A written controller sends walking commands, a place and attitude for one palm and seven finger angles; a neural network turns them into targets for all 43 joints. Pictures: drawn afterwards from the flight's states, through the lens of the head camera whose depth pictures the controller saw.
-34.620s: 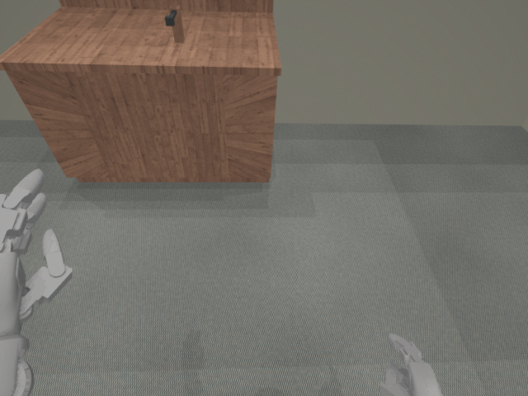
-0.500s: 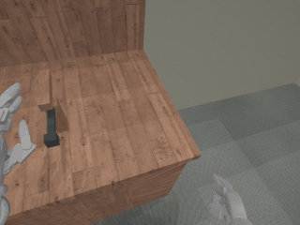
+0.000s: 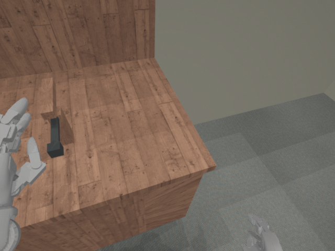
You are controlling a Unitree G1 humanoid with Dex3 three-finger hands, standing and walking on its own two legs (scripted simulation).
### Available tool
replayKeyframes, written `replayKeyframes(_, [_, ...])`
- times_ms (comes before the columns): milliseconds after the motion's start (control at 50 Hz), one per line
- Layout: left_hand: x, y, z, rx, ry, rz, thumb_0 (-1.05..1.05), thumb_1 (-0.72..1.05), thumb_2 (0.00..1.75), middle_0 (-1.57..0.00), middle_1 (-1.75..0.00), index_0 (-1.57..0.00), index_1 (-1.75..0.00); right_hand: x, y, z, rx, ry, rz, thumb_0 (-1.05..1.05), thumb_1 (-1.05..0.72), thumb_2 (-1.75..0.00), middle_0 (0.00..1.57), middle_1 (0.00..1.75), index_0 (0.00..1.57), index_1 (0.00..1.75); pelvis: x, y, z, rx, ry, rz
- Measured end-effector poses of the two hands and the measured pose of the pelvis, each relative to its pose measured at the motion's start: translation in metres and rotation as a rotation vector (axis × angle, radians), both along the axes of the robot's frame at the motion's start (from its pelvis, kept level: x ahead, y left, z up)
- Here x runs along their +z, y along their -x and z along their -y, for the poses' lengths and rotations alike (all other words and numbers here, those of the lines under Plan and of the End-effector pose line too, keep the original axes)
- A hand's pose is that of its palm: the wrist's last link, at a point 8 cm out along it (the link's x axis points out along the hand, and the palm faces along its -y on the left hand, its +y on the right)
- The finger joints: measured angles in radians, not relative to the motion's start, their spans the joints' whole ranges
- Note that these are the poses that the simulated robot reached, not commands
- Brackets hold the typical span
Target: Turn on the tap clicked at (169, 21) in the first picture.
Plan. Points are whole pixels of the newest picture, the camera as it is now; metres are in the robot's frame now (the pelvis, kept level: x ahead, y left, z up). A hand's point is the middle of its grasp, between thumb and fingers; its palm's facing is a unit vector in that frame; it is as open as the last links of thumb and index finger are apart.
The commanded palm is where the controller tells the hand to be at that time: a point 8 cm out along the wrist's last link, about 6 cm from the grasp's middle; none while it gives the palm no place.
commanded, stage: come to a stop and stand still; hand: left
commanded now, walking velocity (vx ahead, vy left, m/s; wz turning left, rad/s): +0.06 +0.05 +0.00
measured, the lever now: (55, 149) +0.32 +0.30 +0.05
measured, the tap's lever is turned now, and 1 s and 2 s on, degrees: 0 0 0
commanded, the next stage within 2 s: look again from close up in 0.88 s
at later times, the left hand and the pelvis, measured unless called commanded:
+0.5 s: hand (46, 163) +0.23 +0.24 +0.15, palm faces +0.29 -0.88 -0.38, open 7.5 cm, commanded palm +0.17 +0.29 +0.17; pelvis +0.01 +0.02 +0.00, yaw -1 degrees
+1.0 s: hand (30, 159) +0.23 +0.27 +0.15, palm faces +0.37 -0.86 -0.36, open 7.5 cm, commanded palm +0.17 +0.29 +0.17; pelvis +0.01 +0.01 +0.00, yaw +0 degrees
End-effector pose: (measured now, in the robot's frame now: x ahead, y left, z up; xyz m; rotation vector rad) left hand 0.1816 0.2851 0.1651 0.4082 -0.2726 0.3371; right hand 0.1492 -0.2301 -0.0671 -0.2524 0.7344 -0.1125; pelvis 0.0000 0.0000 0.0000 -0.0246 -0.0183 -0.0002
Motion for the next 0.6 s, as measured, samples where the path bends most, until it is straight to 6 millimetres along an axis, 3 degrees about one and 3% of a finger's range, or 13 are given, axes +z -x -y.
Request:
replayKeyframes(220, [0.005, -0.002, -0.003, -0.005, -0.032, 0.003, 0.02, 0.89, 0.9, -0.21, -0.3, -0.21, -0.3, 0.0, -0.001, 0.004, -0.026, -0.003, 0.015, 0.01, -0.91, -0.9, 0.21, 0.3, 0.2, 0.3, 0.0, -0.004, -0.002, -0.011, 0.0, -0.004])
replayKeyframes(260, [0.018, -0.01, -0.018, 0.002, -0.155, 0.038, 0.02, 0.88, 0.9, -0.22, -0.31, -0.21, -0.3, -0.001, -0.003, -0.001, 0.022, 0.018, 0.008, 0.01, -0.91, -0.9, 0.21, 0.3, 0.2, 0.3, -0.002, -0.001, 0.0, 0.0, 0.002, -0.009])
replayKeyframes(320, [0.028, -0.021, -0.042, 0.061, -0.142, 0.108, 0.02, 0.88, 0.9, -0.22, -0.31, -0.21, -0.3, -0.002, -0.005, -0.008, 0.047, -0.004, 0.007, 0.01, -0.91, -0.9, 0.21, 0.3, 0.2, 0.3, -0.002, 0.003, -0.001, -0.01, -0.001, -0.008])
replayKeyframes(360, [0.025, -0.023, -0.041, 0.067, -0.096, 0.108, 0.02, 0.88, 0.9, -0.21, -0.3, -0.21, -0.3, -0.001, -0.008, -0.013, 0.043, -0.027, 0.035, 0.01, -0.91, -0.9, 0.21, 0.3, 0.2, 0.3, -0.003, 0.002, -0.006, -0.017, -0.003, -0.007])
replayKeyframes(480, [0.0, -0.012, -0.002, -0.082, -0.032, -0.004, 0.02, 0.89, 0.9, -0.21, -0.3, -0.2, -0.3, -0.006, -0.013, -0.026, 0.021, -0.071, 0.064, 0.01, -0.9, -0.9, 0.21, 0.3, 0.2, 0.3, -0.004, -0.005, -0.018, -0.022, -0.01, -0.005])
replayKeyframes(520, [-0.006, -0.009, -0.004, -0.088, -0.041, -0.033, 0.02, 0.89, 0.9, -0.21, -0.3, -0.21, -0.3, -0.006, -0.014, -0.03, 0.022, -0.065, 0.047, 0.01, -0.9, -0.9, 0.21, 0.3, 0.2, 0.3, -0.004, -0.007, -0.017, -0.017, -0.009, -0.005])
replayKeyframes(600, [-0.006, -0.008, -0.028, -0.009, -0.051, -0.013, 0.02, 0.88, 0.9, -0.22, -0.31, -0.21, -0.3, -0.004, -0.019, -0.035, 0.046, -0.038, 0.02, 0.01, -0.9, -0.9, 0.21, 0.3, 0.2, 0.3, -0.004, -0.01, -0.014, -0.002, -0.007, -0.005])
